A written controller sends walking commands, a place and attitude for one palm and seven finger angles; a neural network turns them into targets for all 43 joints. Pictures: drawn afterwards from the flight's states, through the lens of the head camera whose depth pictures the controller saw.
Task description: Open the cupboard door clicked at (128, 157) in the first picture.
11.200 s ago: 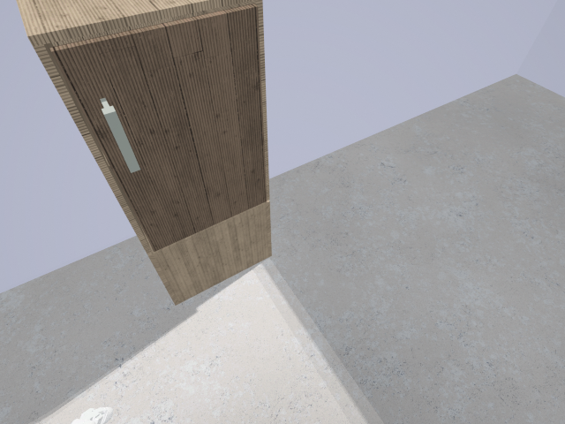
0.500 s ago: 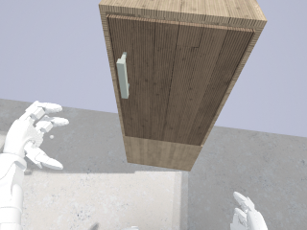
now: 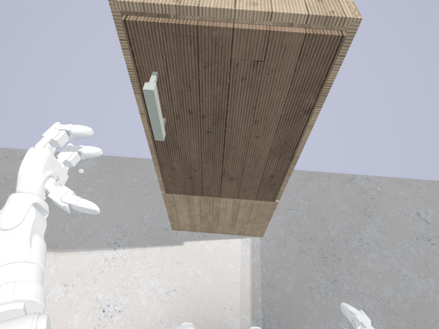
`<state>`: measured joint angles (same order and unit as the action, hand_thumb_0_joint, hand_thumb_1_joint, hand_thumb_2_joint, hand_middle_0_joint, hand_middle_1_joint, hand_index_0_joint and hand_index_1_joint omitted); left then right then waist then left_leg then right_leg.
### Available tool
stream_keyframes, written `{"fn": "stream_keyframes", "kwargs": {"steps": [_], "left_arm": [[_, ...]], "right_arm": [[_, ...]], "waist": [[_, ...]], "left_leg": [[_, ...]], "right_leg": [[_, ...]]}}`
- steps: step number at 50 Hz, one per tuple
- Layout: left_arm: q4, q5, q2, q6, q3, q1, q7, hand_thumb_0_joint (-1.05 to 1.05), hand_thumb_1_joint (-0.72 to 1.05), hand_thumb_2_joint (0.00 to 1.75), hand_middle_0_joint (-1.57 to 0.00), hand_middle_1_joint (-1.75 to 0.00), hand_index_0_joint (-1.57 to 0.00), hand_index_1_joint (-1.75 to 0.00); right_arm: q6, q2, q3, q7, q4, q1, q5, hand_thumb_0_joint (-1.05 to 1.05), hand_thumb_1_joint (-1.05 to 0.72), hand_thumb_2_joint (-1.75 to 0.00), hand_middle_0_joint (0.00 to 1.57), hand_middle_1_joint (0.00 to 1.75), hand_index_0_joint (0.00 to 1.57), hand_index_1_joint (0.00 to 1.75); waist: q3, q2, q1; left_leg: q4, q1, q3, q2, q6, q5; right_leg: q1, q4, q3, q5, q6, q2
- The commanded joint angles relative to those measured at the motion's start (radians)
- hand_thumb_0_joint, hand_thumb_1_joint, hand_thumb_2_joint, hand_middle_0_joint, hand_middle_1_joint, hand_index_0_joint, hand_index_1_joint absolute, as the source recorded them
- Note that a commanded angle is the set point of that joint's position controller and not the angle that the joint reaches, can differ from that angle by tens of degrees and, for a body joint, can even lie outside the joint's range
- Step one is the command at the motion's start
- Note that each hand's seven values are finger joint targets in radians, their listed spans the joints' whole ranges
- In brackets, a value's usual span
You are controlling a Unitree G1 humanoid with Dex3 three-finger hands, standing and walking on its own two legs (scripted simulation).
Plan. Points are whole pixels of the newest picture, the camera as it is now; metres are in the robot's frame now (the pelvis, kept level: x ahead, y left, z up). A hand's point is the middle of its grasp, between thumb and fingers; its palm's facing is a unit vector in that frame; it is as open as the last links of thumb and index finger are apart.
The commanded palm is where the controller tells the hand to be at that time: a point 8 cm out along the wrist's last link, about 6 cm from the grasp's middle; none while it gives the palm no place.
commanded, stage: move the hooked fingers beside the handle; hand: left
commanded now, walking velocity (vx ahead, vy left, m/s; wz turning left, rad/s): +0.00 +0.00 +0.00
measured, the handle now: (157, 107) +0.54 +0.16 +0.07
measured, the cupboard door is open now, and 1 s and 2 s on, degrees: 0 0 0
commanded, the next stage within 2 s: slide the fingers in behind the handle in 1.74 s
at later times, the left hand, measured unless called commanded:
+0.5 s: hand (99, 144) +0.42 +0.25 +0.08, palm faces -0.03 -1.00 -0.01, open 14.0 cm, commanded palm +0.41 +0.29 +0.07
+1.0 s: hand (117, 118) +0.50 +0.23 +0.07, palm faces -0.03 -1.00 +0.00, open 14.0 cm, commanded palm +0.47 +0.28 +0.07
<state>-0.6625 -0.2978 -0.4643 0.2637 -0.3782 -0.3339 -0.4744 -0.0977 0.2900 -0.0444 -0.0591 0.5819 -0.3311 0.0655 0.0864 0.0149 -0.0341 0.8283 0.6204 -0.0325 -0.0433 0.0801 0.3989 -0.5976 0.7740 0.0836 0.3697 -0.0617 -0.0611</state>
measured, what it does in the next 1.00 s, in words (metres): stands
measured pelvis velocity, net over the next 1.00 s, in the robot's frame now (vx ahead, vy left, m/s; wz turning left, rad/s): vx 0.01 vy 0.01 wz -0.03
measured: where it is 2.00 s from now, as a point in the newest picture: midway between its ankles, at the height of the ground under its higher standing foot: outside the picture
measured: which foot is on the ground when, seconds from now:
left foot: down 0.00-1.00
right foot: down 0.00-1.00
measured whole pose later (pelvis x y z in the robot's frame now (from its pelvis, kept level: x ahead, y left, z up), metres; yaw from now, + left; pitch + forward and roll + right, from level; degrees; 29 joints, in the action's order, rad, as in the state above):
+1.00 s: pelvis +0.01 +0.01 -0.02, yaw -2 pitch +19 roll -3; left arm -1.17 -0.15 -0.61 0.36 -0.42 -0.85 -0.39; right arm 0.07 0.29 -0.05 -0.02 0.61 -0.42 0.03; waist 0.10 0.01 -0.15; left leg 0.93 0.82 -0.04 -0.02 0.09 0.44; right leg -0.79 0.84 0.08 0.39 -0.05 -0.08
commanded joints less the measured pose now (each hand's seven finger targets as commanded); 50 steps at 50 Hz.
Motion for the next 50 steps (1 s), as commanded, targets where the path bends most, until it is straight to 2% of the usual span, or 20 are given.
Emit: {"fn": "stream_keyframes", "kwargs": {"steps": [1, 2, 3, 5, 6, 13, 15, 16, 22, 25, 27, 29, 31, 34, 38, 41, 43, 45, 46, 50], "left_arm": [[0.138, -0.018, -0.295, 0.069, -0.078, -0.367, 0.002, 0.00, -0.50, 0.30, -0.30, -1.20, -0.30, -1.20], [0.116, -0.008, -0.325, 0.072, -0.098, -0.389, 0.008, 0.00, -0.50, 0.30, -0.30, -1.20, -0.30, -1.20], [0.108, -0.001, -0.276, 0.075, -0.043, -0.436, 0.007, 0.00, -0.50, 0.30, -0.30, -1.20, -0.30, -1.20], [0.091, -0.001, -0.314, 0.090, -0.075, -0.462, 0.014, 0.00, -0.50, 0.30, -0.30, -1.20, -0.30, -1.20], [0.084, 0.003, -0.306, 0.095, -0.072, -0.451, 0.013, 0.00, -0.50, 0.30, -0.30, -1.20, -0.30, -1.20], [-0.043, 0.020, -0.329, 0.112, -0.068, -0.556, 0.008, 0.00, -0.50, 0.30, -0.30, -1.20, -0.30, -1.20], [-0.054, 0.020, -0.370, 0.116, -0.103, -0.528, 0.007, 0.00, -0.50, 0.30, -0.30, -1.20, -0.30, -1.20], [-0.040, 0.026, -0.338, 0.121, -0.065, -0.574, 0.001, 0.00, -0.50, 0.30, -0.30, -1.20, -0.30, -1.20], [-0.113, 0.034, -0.338, 0.134, -0.058, -0.650, 0.010, 0.00, -0.50, 0.30, -0.30, -1.20, -0.30, -1.20], [-0.155, 0.043, -0.301, 0.141, -0.012, -0.761, 0.026, 0.00, -0.50, 0.30, -0.30, -1.20, -0.30, -1.20], [-0.183, 0.058, -0.373, 0.148, -0.060, -0.790, 0.042, 0.00, -0.50, 0.30, -0.30, -1.20, -0.30, -1.20], [-0.191, 0.074, -0.387, 0.159, -0.064, -0.812, 0.050, 0.00, -0.50, 0.30, -0.30, -1.20, -0.30, -1.20], [-0.214, 0.082, -0.395, 0.164, -0.065, -0.840, 0.051, 0.00, -0.50, 0.30, -0.30, -1.20, -0.30, -1.20], [-0.246, 0.091, -0.430, 0.166, -0.089, -0.829, 0.054, 0.00, -0.50, 0.30, -0.30, -1.20, -0.30, -1.20], [-0.274, 0.095, -0.416, 0.161, -0.078, -0.851, 0.058, 0.00, -0.50, 0.30, -0.30, -1.20, -0.30, -1.20], [-0.303, 0.104, -0.383, 0.154, -0.041, -0.894, 0.059, 0.00, -0.50, 0.30, -0.30, -1.20, -0.30, -1.20], [-0.308, 0.108, -0.432, 0.153, -0.079, -0.922, 0.072, 0.00, -0.50, 0.30, -0.30, -1.20, -0.30, -1.20], [-0.289, 0.113, -0.408, 0.161, -0.056, -0.959, 0.077, 0.00, -0.50, 0.30, -0.30, -1.20, -0.30, -1.20], [-0.295, 0.119, -0.447, 0.164, -0.091, -0.953, 0.082, 0.00, -0.50, 0.30, -0.30, -1.20, -0.30, -1.20], [-0.285, 0.116, -0.422, 0.168, -0.082, -0.899, 0.082, 0.00, -0.50, 0.30, -0.30, -1.20, -0.30, -1.20]], "right_arm": [[-0.026, 0.160, 0.064, -0.017, -0.113, -0.017, -0.002, 0.00, -0.90, -0.90, 0.20, 0.30, 0.20, 0.30], [-0.021, 0.162, 0.064, -0.017, -0.109, -0.018, -0.002, 0.00, -0.90, -0.90, 0.20, 0.30, 0.20, 0.30], [-0.016, 0.156, 0.060, -0.017, -0.109, -0.017, -0.001, 0.00, -0.90, -0.90, 0.20, 0.30, 0.20, 0.30], [-0.010, 0.163, 0.067, -0.017, -0.106, -0.029, -0.003, 0.00, -0.90, -0.90, 0.20, 0.30, 0.20, 0.30], [-0.006, 0.159, 0.064, -0.015, -0.109, -0.032, -0.003, 0.00, -0.90, -0.90, 0.20, 0.30, 0.20, 0.30], [0.023, 0.165, 0.064, -0.009, -0.094, -0.061, -0.005, 0.00, -0.90, -0.90, 0.20, 0.30, 0.20, 0.30], [0.033, 0.169, 0.066, -0.007, -0.100, -0.073, -0.007, 0.00, -0.90, -0.90, 0.20, 0.30, 0.20, 0.30], [0.037, 0.164, 0.063, -0.005, -0.098, -0.072, -0.005, 0.00, -0.90, -0.90, 0.20, 0.30, 0.20, 0.30], [0.059, 0.172, 0.068, -0.002, -0.076, -0.099, -0.008, 0.00, -0.90, -0.90, 0.20, 0.30, 0.20, 0.30], [0.067, 0.174, 0.067, -0.004, -0.060, -0.110, -0.010, 0.00, -0.90, -0.90, 0.20, 0.30, 0.20, 0.30], [0.073, 0.186, 0.068, -0.005, -0.047, -0.124, -0.014, 0.00, -0.90, -0.90, 0.20, 0.30, 0.20, 0.30], [0.077, 0.183, 0.065, -0.002, -0.045, -0.131, -0.019, 0.00, -0.90, -0.90, 0.20, 0.30, 0.20, 0.30], [0.086, 0.186, 0.064, 0.000, -0.038, -0.149, -0.021, 0.00, -0.90, -0.90, 0.20, 0.30, 0.20, 0.30], [0.099, 0.187, 0.063, 0.005, -0.042, -0.158, -0.023, 0.00, -0.90, -0.90, 0.20, 0.30, 0.20, 0.30], [0.116, 0.191, 0.065, 0.010, -0.042, -0.183, -0.028, 0.00, -0.90, -0.90, 0.20, 0.30, 0.20, 0.30], [0.129, 0.193, 0.064, 0.011, -0.037, -0.197, -0.028, 0.00, -0.90, -0.90, 0.20, 0.30, 0.20, 0.30], [0.135, 0.200, 0.067, 0.012, -0.028, -0.213, -0.034, 0.00, -0.90, -0.90, 0.20, 0.30, 0.20, 0.30], [0.138, 0.194, 0.066, 0.014, -0.031, -0.220, -0.037, 0.00, -0.90, -0.90, 0.20, 0.30, 0.20, 0.30], [0.142, 0.201, 0.068, 0.015, -0.025, -0.231, -0.040, 0.00, -0.90, -0.90, 0.20, 0.30, 0.20, 0.30], [0.154, 0.193, 0.070, 0.024, -0.034, -0.243, -0.043, 0.00, -0.90, -0.90, 0.20, 0.30, 0.20, 0.30]], "waist": [[0.302, 0.049, -0.011], [0.293, 0.067, -0.009], [0.281, 0.072, -0.028], [0.318, 0.051, -0.016], [0.340, 0.080, -0.012], [0.343, 0.057, -0.032], [0.367, 0.059, -0.017], [0.377, 0.090, -0.031], [0.356, 0.095, -0.052], [0.323, 0.055, -0.087], [0.368, 0.075, -0.079], [0.396, 0.116, -0.074], [0.416, 0.085, -0.086], [0.422, 0.124, -0.075], [0.429, 0.112, -0.086], [0.407, 0.106, -0.112], [0.418, 0.093, -0.110], [0.433, 0.140, -0.118], [0.464, 0.125, -0.113], [0.487, 0.153, -0.096]], "left_leg": [[-0.105, -0.167, 0.098, 0.049, -0.050, -0.310], [-0.107, -0.153, 0.097, 0.049, -0.049, -0.293], [-0.108, -0.154, 0.100, 0.048, -0.048, -0.278], [-0.096, -0.163, 0.100, 0.050, -0.046, -0.299], [-0.097, -0.177, 0.097, 0.049, -0.049, -0.322], [-0.076, -0.133, 0.086, 0.050, -0.039, -0.313], [-0.067, -0.123, 0.083, 0.048, -0.040, -0.361], [-0.067, -0.142, 0.083, 0.051, -0.041, -0.370], [-0.057, -0.159, 0.100, 0.058, -0.047, -0.356], [-0.051, -0.135, 0.107, 0.059, -0.038, -0.301], [-0.047, -0.133, 0.110, 0.058, -0.042, -0.286], [-0.040, -0.147, 0.113, 0.058, -0.047, -0.302], [-0.028, -0.149, 0.116, 0.062, -0.046, -0.338], [-0.023, -0.142, 0.114, 0.062, -0.050, -0.356], [-0.013, -0.155, 0.120, 0.067, -0.052, -0.397], [-0.009, -0.155, 0.122, 0.072, -0.051, -0.398], [-0.003, -0.141, 0.126, 0.072, -0.050, -0.386], [0.003, -0.169, 0.129, 0.072, -0.055, -0.420], [0.007, -0.187, 0.133, 0.077, -0.058, -0.441], [0.014, -0.222, 0.135, 0.078, -0.068, -0.538]], "right_leg": [[0.122, -0.075, -0.083, -0.247, 0.024, 0.028], [0.114, -0.074, -0.085, -0.234, 0.023, 0.029], [0.093, -0.074, -0.081, -0.218, 0.024, 0.031], [0.115, -0.067, -0.086, -0.233, 0.020, 0.028], [0.120, -0.066, -0.089, -0.252, 0.022, 0.029], [0.112, -0.056, -0.098, -0.275, 0.028, 0.028], [0.141, -0.046, -0.101, -0.319, 0.024, 0.028], [0.121, -0.043, -0.099, -0.323, 0.027, 0.026], [0.041, -0.039, -0.087, -0.271, 0.025, 0.019], [-0.004, -0.041, -0.084, -0.223, 0.028, 0.019], [0.005, -0.034, -0.091, -0.209, 0.029, 0.021], [0.002, -0.023, -0.089, -0.214, 0.026, 0.021], [0.001, -0.014, -0.088, -0.240, 0.029, 0.015], [0.003, -0.009, -0.087, -0.251, 0.026, 0.015], [-0.022, -0.003, -0.080, -0.267, 0.029, 0.007], [-0.060, -0.003, -0.077, -0.258, 0.031, 0.004], [-0.057, -0.001, -0.077, -0.251, 0.031, 0.004], [-0.074, 0.006, -0.073, -0.260, 0.027, 0.003], [-0.071, 0.006, -0.074, -0.268, 0.030, -0.001], [-0.060, 0.011, -0.067, -0.306, 0.026, -0.004]]}}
